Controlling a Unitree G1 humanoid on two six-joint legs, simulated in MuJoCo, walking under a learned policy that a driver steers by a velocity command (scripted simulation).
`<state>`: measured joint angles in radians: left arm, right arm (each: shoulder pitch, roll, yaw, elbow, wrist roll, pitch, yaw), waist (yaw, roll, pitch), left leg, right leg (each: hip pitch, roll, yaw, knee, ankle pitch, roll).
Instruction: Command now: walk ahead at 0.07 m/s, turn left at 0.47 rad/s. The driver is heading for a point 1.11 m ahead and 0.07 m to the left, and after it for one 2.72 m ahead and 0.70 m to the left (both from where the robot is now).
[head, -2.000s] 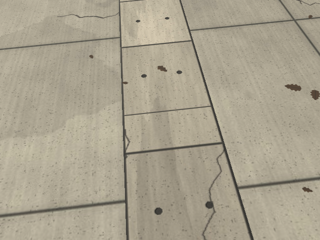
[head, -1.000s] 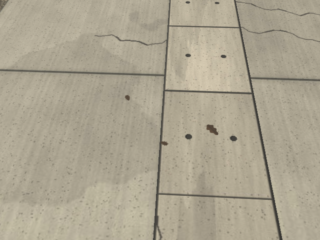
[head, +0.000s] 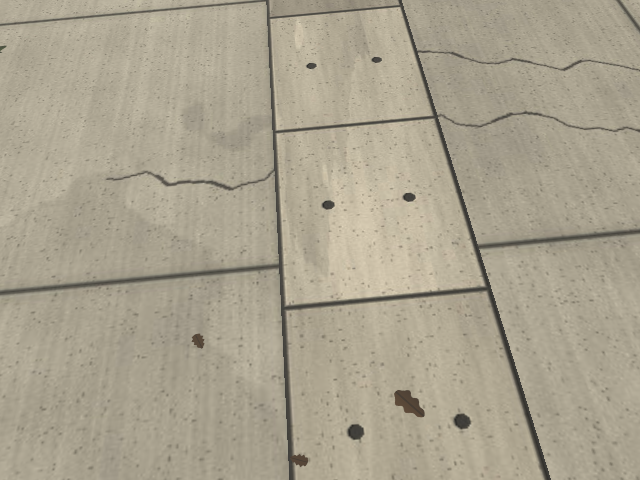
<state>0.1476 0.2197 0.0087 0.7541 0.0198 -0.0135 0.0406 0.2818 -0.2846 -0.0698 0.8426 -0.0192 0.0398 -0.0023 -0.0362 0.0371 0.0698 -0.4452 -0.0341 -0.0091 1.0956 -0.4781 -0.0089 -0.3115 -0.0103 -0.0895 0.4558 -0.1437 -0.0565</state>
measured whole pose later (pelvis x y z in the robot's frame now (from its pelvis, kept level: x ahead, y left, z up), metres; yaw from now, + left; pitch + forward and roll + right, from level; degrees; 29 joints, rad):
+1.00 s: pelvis +0.18 +0.00 +0.00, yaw +1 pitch +1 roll +1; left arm 0.22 0.26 0.06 0.78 0.00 -0.01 -0.01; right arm 0.20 -0.27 -0.04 0.80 -0.03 0.01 -0.01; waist -0.01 0.04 0.09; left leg -0.51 0.02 -0.03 1.12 -0.38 -0.02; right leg -0.30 0.11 0.04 0.43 -0.13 -0.11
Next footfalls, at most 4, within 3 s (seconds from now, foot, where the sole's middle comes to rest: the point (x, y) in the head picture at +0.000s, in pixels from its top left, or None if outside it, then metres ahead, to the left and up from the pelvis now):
0.26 left None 0.02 0.12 -0.78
0.80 right None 0.28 -0.04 -0.78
1.42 left None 0.31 0.13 -0.78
1.80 right None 0.43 -0.09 -0.78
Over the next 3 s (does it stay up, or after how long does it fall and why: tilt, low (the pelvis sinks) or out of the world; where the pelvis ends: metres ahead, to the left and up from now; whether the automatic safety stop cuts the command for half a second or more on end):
stays up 0.96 0.10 0.00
